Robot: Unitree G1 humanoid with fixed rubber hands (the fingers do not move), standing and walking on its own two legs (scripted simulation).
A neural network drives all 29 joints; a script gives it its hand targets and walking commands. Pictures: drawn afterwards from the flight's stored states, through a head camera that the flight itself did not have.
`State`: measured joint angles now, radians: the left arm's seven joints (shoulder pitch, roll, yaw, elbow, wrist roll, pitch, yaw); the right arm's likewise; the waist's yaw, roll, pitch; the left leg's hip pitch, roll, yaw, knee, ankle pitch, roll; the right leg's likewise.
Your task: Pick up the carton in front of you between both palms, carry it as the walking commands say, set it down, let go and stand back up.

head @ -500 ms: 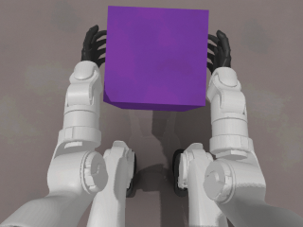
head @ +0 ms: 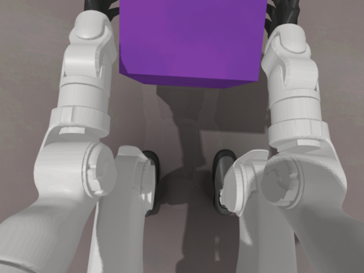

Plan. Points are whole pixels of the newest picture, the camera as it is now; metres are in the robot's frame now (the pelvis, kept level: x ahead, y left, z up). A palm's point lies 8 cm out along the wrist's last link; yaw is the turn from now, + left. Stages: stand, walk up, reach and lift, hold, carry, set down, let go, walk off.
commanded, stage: set down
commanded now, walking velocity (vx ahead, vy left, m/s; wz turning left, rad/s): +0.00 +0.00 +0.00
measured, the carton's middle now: (189, 31) +0.54 +0.01 -0.23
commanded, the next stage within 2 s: none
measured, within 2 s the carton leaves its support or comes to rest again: rests again in 0.70 s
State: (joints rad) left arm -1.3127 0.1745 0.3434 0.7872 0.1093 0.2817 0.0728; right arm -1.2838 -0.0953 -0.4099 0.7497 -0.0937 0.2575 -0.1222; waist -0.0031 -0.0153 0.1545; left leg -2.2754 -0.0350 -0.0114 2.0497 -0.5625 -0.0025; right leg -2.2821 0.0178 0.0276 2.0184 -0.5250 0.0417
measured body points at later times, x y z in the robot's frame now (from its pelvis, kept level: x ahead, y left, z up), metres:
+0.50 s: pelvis +0.00 -0.01 -0.04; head +0.37 +0.01 +0.22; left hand +0.55 +0.16 -0.21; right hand +0.56 -0.15 -0.20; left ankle +0.10 +0.11 -0.37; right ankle +0.11 -0.13 -0.37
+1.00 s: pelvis +0.00 -0.01 -0.05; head +0.36 +0.01 +0.21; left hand +0.55 +0.16 -0.21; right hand +0.56 -0.16 -0.21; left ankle +0.10 +0.11 -0.37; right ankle +0.11 -0.13 -0.37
